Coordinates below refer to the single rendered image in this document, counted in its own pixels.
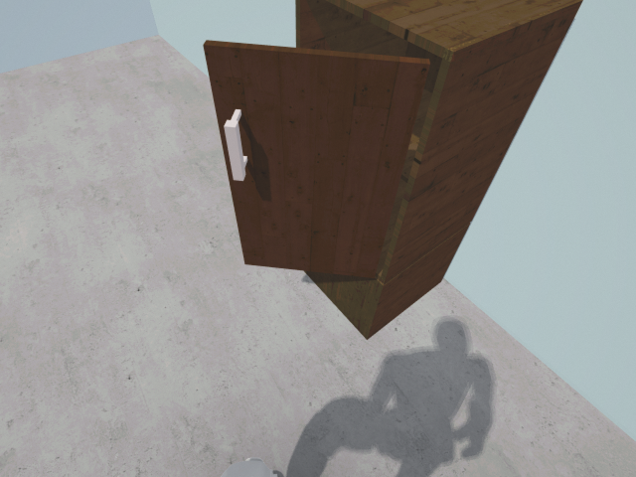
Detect cupboard door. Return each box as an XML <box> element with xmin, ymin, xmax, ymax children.
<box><xmin>203</xmin><ymin>40</ymin><xmax>430</xmax><ymax>278</ymax></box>

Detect handle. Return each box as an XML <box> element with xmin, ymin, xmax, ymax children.
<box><xmin>224</xmin><ymin>109</ymin><xmax>247</xmax><ymax>181</ymax></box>

